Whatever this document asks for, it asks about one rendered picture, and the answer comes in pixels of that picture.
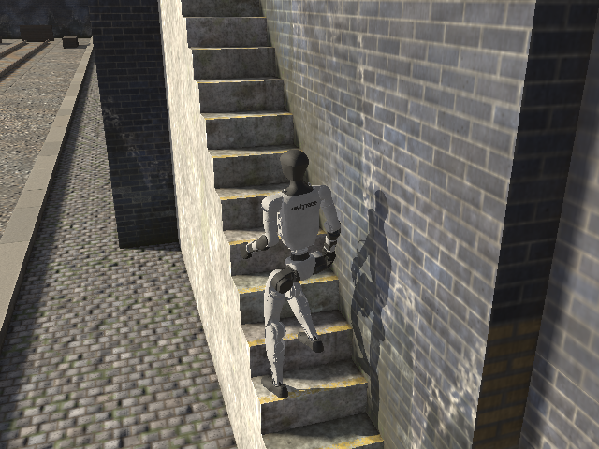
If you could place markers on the stairs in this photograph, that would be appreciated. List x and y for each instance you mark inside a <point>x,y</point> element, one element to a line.
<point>228,128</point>

